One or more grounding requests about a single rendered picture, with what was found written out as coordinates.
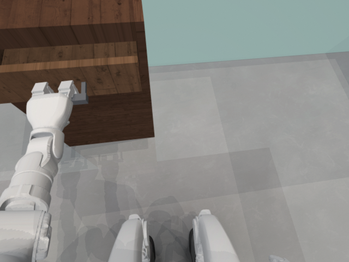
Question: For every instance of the robot left hand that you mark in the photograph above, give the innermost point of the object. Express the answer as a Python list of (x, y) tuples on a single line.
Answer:
[(49, 109)]

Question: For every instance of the handle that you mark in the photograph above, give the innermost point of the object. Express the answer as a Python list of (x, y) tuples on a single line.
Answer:
[(80, 98)]

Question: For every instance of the left robot forearm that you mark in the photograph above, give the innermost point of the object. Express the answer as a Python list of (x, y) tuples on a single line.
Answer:
[(33, 178)]

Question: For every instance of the drawer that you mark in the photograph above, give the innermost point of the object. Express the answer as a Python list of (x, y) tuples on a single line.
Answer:
[(107, 68)]

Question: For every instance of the cabinet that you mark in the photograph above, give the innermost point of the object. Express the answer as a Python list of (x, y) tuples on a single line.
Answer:
[(43, 23)]

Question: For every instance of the left robot upper arm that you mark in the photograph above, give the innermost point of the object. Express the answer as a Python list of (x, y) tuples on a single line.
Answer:
[(24, 235)]

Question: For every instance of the robot left thigh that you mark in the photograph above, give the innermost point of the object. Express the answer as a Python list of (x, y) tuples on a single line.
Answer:
[(132, 237)]

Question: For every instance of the robot right shin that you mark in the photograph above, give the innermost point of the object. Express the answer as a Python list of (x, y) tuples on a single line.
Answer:
[(198, 249)]

